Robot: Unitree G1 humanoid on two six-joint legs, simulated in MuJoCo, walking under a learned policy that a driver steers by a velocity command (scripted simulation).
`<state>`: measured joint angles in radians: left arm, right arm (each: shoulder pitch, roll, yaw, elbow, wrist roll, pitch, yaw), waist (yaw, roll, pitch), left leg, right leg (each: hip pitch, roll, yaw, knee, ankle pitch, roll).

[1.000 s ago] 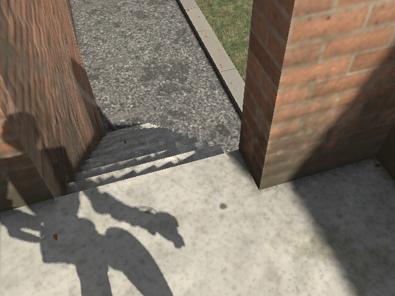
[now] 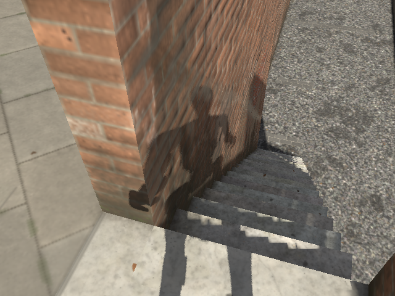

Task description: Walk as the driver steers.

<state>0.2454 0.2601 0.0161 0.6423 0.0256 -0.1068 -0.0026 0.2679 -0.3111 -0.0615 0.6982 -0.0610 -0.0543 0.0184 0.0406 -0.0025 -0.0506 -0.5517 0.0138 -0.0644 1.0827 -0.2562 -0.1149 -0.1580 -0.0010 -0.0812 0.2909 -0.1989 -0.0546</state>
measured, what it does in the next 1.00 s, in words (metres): walks ahead, turning right: left foot, then right foot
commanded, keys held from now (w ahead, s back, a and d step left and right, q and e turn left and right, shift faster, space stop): w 0.14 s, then w+e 0.86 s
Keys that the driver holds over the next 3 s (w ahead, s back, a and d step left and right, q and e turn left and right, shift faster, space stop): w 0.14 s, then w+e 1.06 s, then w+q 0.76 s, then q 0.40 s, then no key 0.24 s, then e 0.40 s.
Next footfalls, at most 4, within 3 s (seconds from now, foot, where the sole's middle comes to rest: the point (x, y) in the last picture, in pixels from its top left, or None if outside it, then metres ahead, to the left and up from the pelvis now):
0.32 left None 0.19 0.16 -0.79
0.84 right None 0.50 -0.16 -0.79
1.26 left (219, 270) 0.62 0.00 -0.79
1.58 right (293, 276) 0.60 -0.26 -0.79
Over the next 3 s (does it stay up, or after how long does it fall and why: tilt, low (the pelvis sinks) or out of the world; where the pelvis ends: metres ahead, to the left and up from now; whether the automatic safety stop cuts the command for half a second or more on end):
stays up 0.97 -0.25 -0.45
